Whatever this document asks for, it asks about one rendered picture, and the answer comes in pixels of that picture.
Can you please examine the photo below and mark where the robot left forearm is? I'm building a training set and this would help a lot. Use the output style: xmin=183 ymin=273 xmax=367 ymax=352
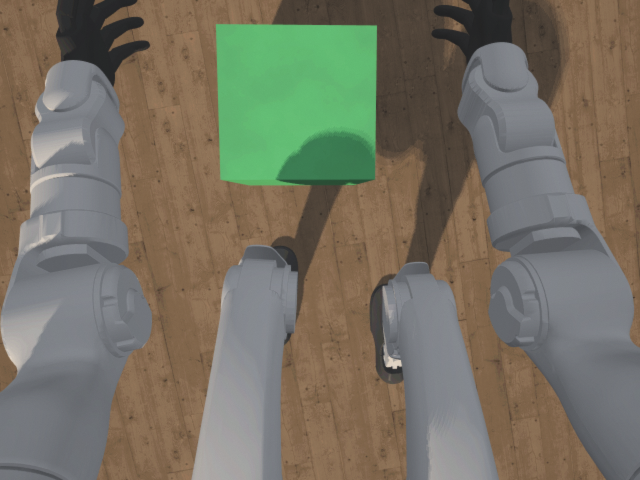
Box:
xmin=0 ymin=60 xmax=129 ymax=366

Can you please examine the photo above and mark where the robot right forearm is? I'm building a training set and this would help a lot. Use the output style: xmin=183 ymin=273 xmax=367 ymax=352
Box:
xmin=457 ymin=42 xmax=634 ymax=326

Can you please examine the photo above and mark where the robot left upper arm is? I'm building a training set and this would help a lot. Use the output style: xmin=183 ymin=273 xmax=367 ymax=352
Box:
xmin=0 ymin=262 xmax=152 ymax=480

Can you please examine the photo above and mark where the right robot thigh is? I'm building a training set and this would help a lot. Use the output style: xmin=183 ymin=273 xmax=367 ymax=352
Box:
xmin=382 ymin=273 xmax=499 ymax=480

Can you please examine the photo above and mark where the carton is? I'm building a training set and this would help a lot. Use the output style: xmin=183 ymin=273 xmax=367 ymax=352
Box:
xmin=216 ymin=24 xmax=377 ymax=185

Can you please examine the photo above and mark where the robot right hand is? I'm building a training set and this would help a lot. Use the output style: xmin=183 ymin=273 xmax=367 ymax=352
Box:
xmin=432 ymin=0 xmax=513 ymax=65

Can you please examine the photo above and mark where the robot right upper arm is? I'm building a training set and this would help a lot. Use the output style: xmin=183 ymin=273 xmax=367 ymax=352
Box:
xmin=488 ymin=249 xmax=640 ymax=480

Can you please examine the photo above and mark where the right robot foot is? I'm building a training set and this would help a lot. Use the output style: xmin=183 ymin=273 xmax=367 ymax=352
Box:
xmin=370 ymin=284 xmax=403 ymax=384

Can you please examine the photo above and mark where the robot left hand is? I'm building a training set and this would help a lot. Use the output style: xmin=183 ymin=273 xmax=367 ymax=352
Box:
xmin=56 ymin=0 xmax=150 ymax=86

